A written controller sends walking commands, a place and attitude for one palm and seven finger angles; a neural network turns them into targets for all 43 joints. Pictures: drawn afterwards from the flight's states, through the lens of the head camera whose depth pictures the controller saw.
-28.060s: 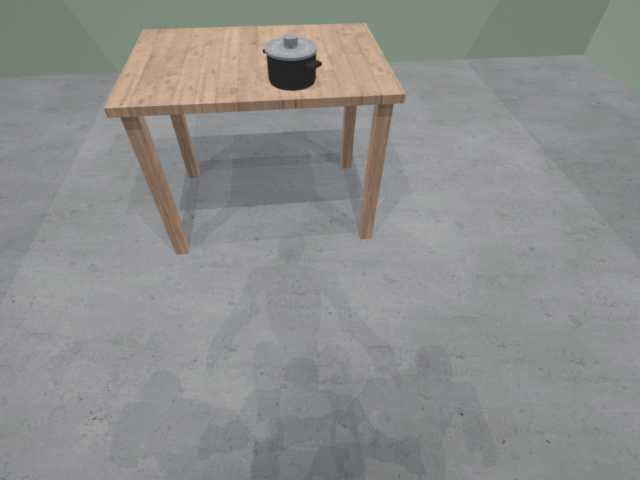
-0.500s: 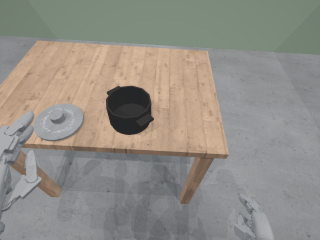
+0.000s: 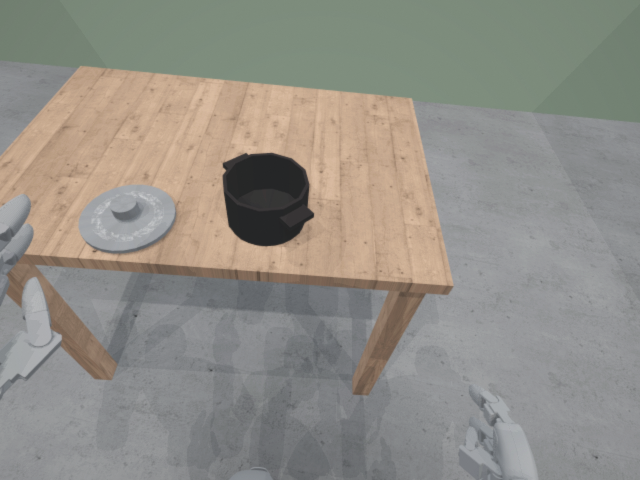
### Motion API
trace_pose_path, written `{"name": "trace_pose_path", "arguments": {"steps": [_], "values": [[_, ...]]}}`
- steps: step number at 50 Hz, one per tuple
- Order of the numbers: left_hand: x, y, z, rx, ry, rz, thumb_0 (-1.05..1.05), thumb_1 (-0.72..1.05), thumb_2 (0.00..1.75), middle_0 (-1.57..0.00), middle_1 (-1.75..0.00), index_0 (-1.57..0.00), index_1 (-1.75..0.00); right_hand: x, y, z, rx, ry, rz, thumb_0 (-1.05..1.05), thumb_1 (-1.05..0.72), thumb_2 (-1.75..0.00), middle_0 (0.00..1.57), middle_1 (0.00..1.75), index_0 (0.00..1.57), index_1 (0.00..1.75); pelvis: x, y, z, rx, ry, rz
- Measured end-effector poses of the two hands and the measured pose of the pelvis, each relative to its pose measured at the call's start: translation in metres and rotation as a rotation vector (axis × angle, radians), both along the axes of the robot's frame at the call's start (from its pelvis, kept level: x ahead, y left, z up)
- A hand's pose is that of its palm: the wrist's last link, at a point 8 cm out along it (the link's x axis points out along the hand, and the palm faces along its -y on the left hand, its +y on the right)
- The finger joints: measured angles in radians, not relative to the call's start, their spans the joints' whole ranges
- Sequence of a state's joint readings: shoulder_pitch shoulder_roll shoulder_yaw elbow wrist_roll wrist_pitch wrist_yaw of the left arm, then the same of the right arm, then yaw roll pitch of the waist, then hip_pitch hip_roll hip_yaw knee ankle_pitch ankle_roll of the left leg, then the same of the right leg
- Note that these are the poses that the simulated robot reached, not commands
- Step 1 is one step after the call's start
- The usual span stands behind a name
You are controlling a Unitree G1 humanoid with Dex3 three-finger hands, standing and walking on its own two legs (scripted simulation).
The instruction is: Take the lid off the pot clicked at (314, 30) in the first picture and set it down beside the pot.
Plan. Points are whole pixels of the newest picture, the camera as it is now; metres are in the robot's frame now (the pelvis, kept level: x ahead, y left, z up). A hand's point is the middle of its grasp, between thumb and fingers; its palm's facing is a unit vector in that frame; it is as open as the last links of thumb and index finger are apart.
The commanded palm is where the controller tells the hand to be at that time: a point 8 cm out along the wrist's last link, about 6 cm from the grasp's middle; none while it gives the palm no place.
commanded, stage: step back with the hand held close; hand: left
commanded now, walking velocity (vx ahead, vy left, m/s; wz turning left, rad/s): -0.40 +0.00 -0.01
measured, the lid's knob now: (124, 207) +0.53 +0.37 -0.04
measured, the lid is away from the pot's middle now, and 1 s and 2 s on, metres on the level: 0.25 0.25 0.25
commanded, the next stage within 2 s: stop stepping back and stand still in 0.48 s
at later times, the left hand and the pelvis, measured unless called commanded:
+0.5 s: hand out of the picture +0.11 +0.24 +0.16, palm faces +0.27 -0.88 -0.40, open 7.4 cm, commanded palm +0.03 +0.29 +0.19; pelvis -0.10 +0.01 +0.01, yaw -1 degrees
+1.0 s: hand out of the picture -0.02 +0.23 +0.17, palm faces +0.33 -0.85 -0.40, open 7.4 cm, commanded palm -0.09 +0.27 +0.19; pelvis -0.22 -0.01 +0.00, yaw -1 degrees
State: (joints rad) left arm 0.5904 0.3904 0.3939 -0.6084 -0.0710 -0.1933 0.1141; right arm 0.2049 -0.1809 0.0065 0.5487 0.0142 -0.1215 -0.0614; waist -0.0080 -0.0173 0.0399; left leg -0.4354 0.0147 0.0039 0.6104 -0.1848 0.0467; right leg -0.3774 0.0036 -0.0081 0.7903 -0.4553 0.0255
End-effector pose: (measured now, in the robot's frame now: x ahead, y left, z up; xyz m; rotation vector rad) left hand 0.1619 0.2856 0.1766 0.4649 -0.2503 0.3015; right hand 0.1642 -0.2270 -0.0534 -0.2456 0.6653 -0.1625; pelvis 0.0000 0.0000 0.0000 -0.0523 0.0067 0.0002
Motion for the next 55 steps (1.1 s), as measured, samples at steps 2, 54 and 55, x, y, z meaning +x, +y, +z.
{"name": "trace_pose_path", "arguments": {"steps": [2,54,55], "values": [[-0.004,-0.004,0.007,0.011,-0.001,-0.017,0.02,0.89,0.9,-0.21,-0.3,-0.21,-0.3,-0.005,0.005,0.002,0.017,-0.006,0.018,0.01,-0.9,-0.9,0.2,0.3,0.2,0.29,-0.007,0.0,0.003,-0.006,0.009,-0.011],[-0.235,-0.026,0.019,0.084,-0.023,-0.019,0.01,0.89,0.9,-0.21,-0.3,-0.21,-0.3,-0.263,-0.023,-0.011,0.059,-0.026,-0.061,0.01,-0.9,-0.9,0.2,0.3,0.2,0.29,-0.222,-0.014,-0.001,0.064,-0.017,0.003],[-0.24,-0.029,0.02,0.108,-0.024,-0.021,0.01,0.89,0.9,-0.21,-0.3,-0.21,-0.3,-0.263,-0.022,-0.018,0.067,-0.013,-0.047,0.01,-0.9,-0.9,0.2,0.3,0.2,0.29,-0.224,-0.016,-0.004,0.063,-0.016,0.004]]}}
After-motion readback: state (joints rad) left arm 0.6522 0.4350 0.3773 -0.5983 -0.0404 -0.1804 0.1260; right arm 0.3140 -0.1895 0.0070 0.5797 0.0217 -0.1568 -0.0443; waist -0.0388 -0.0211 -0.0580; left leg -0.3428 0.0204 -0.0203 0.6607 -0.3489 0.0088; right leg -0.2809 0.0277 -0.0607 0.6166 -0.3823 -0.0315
